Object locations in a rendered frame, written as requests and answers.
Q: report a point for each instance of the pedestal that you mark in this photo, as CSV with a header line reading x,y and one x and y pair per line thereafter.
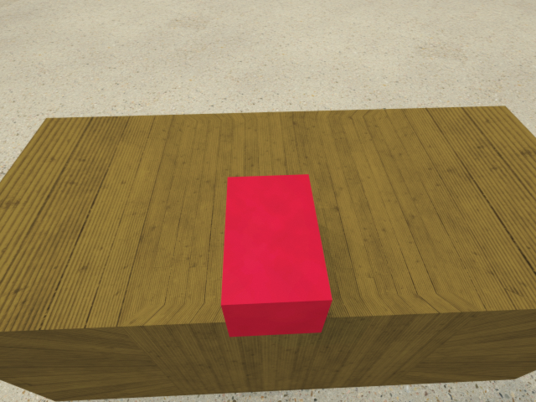
x,y
112,251

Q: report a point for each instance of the carton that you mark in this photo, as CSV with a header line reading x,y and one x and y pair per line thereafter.
x,y
274,272

